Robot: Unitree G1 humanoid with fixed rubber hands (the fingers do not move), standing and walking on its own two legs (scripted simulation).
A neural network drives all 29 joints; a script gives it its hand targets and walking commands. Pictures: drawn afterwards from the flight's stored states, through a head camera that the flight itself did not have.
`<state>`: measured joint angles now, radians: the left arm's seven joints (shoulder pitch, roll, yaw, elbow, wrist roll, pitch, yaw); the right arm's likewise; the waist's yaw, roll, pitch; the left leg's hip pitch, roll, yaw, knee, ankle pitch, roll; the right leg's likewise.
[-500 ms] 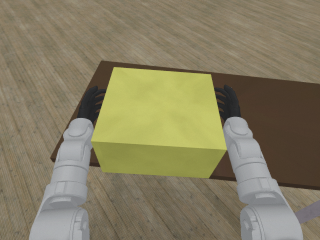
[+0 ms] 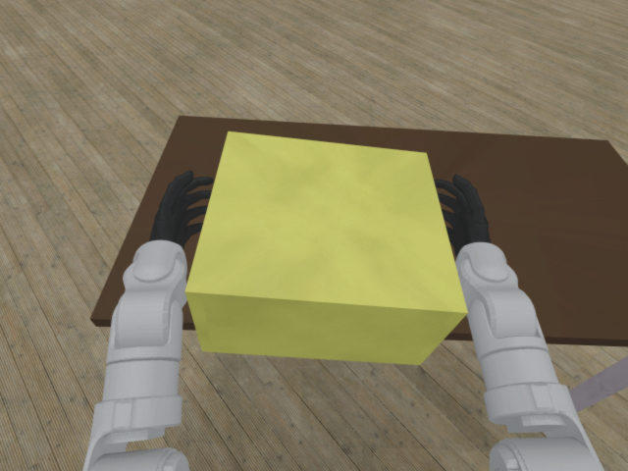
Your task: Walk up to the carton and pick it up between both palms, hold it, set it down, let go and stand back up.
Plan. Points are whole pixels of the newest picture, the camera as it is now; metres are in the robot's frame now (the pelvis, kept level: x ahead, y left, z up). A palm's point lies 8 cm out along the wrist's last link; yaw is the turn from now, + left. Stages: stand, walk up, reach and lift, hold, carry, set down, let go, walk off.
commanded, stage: reach and lift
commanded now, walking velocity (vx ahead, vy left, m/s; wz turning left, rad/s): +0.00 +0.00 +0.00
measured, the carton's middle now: (321, 245) +0.37 -0.01 +0.09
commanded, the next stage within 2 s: hold in 0.74 s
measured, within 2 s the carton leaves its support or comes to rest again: neither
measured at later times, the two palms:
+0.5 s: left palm (172, 233) +0.35 +0.17 +0.13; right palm (472, 227) +0.37 -0.19 +0.13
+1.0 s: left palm (166, 226) +0.34 +0.17 +0.15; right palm (481, 213) +0.37 -0.19 +0.15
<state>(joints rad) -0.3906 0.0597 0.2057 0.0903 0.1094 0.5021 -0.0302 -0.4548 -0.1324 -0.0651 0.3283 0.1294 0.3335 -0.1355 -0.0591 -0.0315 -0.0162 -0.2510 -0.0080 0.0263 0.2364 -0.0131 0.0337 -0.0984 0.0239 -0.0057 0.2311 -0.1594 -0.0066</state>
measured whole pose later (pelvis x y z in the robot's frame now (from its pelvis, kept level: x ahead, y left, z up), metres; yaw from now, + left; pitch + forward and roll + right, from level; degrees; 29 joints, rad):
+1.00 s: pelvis +0.01 -0.03 +0.00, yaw +1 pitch -3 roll +0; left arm -0.37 0.05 0.26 -0.08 0.14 0.67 -0.08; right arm -0.49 -0.15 -0.01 0.26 0.20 0.45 -0.16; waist -0.06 -0.04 0.00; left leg -0.15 0.01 -0.01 0.23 -0.04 0.00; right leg 0.02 0.04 -0.04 0.21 -0.18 -0.04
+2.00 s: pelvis +0.00 -0.02 +0.00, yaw +0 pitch -1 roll -1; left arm -0.48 0.07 0.23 -0.03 0.14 0.71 -0.02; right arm -0.59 -0.15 -0.09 0.35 0.14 0.43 -0.09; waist -0.06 -0.04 -0.03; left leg -0.21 0.01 0.01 0.24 -0.02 0.01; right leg -0.04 0.04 -0.03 0.21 -0.15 -0.03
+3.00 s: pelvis +0.00 -0.02 +0.00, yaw +0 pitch -3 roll -1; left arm -0.48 0.06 0.25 -0.03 0.17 0.71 -0.05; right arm -0.59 -0.15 -0.07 0.39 0.16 0.42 -0.10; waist -0.06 -0.05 -0.01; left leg -0.17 0.02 0.01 0.24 -0.03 0.00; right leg -0.01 0.04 -0.03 0.22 -0.16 -0.04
